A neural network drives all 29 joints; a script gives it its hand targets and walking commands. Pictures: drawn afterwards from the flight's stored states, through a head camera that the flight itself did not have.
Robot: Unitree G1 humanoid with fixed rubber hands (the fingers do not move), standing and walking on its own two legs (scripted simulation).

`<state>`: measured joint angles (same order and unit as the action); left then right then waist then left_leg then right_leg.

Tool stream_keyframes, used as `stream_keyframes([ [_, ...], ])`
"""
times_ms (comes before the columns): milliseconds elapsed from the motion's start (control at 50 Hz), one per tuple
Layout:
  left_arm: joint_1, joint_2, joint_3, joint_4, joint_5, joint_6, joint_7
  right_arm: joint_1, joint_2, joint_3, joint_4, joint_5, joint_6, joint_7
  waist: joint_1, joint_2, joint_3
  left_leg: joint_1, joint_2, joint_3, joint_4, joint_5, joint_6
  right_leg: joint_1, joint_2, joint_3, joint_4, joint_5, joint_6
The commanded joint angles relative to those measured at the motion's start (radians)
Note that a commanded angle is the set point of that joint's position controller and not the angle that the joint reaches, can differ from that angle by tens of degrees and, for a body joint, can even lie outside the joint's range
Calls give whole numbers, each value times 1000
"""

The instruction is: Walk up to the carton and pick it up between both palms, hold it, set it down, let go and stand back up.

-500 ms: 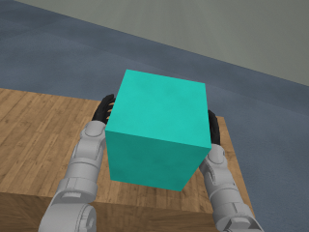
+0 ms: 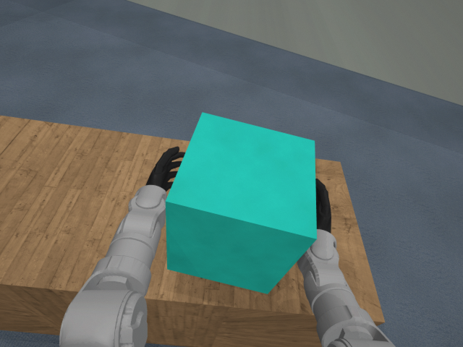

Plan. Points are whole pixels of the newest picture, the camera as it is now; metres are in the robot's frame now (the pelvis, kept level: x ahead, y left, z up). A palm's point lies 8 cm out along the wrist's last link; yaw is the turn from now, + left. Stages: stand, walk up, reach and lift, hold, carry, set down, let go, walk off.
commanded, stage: set down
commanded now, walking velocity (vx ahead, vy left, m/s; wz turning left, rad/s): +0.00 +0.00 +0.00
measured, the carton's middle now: (236, 208) +0.37 -0.01 +0.02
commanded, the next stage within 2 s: none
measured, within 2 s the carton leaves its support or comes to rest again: neither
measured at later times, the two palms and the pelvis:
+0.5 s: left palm (160, 196) +0.40 +0.14 +0.01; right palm (310, 244) +0.32 -0.15 +0.00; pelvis +0.00 +0.01 +0.00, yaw +0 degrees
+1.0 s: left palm (162, 199) +0.42 +0.14 -0.03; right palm (297, 252) +0.32 -0.15 -0.05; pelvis +0.01 +0.03 -0.01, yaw -1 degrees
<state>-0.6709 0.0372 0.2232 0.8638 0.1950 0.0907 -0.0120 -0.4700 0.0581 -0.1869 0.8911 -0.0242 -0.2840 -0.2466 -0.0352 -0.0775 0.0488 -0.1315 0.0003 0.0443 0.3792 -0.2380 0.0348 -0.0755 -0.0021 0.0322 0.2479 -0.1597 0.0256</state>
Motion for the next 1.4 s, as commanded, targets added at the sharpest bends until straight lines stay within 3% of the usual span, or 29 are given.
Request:
stream_keyframes([
  [0,-514,-684,-360,-102,27,-141,-201,-670,692,329,-241,-107,-121,43,-132,121,-606,90,-27,1,36,567,-81,206,23,-67,75,706,-22],
  [100,-521,-655,-373,-117,27,-204,-186,-649,691,323,-217,-133,-182,39,-134,150,-668,91,-22,-6,67,646,-98,169,26,-77,83,741,-28],
  [260,-551,-612,-308,64,55,-232,-200,-619,627,198,-35,-200,-222,36,-156,140,-508,78,-1,-4,44,518,-93,60,29,-100,41,507,-41],
  [320,-578,-630,-313,88,43,-249,-192,-642,618,161,-5,-213,-249,34,-166,158,-513,86,10,-12,54,534,-106,17,37,-110,39,459,-49],
  [400,-590,-641,-310,127,40,-290,-177,-706,633,152,-26,-225,-294,42,-145,174,-607,65,16,-13,90,592,-121,-15,45,-113,53,480,-55],
  [460,-610,-636,-306,154,45,-326,-168,-712,633,131,-12,-247,-322,46,-149,180,-657,64,20,-21,110,611,-127,-54,48,-121,58,483,-57],
  [640,-612,-608,-226,324,99,-382,-161,-693,616,29,114,-318,-346,60,-146,149,-623,40,35,-25,107,526,-125,-144,51,-136,51,383,-60],
  [860,-618,-527,-231,276,108,-485,-94,-662,528,-67,189,-328,-450,58,-172,225,-849,111,72,-63,229,904,-192,-291,79,-162,81,518,-58],
  [1000,-560,-536,-249,312,115,-512,-84,-639,499,-81,243,-324,-489,63,-187,198,-866,136,101,-79,249,1025,-204,-353,88,-175,70,535,-49],
  [1040,-548,-603,-271,287,116,-524,-87,-637,567,-76,237,-337,-503,69,-193,190,-870,141,110,-88,256,1065,-205,-374,87,-177,63,541,-48],
  [1140,-517,-610,-258,330,139,-560,-91,-636,583,-72,241,-362,-534,88,-169,183,-915,124,118,-89,270,1107,-206,-409,84,-175,68,549,-50],
  [1300,-524,-616,-228,370,168,-631,-102,-592,657,-58,262,-397,-550,108,-144,177,-949,48,109,-86,268,965,-179,-402,69,-160,105,544,-54],
  [1340,-525,-586,-203,399,179,-643,-105,-574,649,-54,276,-394,-544,112,-121,175,-940,18,99,-77,266,903,-166,-393,63,-150,119,536,-58],
  [1380,-536,-529,-185,416,171,-653,-101,-551,590,-74,286,-389,-536,107,-127,175,-942,1,93,-75,256,833,-159,-383,59,-143,129,522,-62],
])
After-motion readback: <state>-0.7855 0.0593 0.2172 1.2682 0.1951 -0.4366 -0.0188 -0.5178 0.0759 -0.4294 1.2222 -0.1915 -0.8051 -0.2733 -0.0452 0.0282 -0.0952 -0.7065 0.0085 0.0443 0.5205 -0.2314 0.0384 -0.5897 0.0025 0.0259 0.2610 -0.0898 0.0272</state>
